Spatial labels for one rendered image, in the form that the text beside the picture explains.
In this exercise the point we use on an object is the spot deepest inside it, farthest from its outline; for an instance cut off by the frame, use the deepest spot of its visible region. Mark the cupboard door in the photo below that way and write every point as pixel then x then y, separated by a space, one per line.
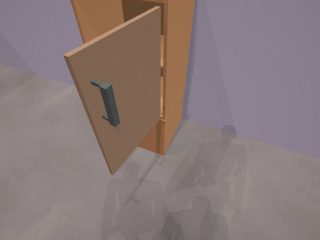
pixel 129 58

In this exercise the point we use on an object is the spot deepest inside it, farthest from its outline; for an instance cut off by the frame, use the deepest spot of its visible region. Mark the handle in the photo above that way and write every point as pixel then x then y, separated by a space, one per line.
pixel 108 97

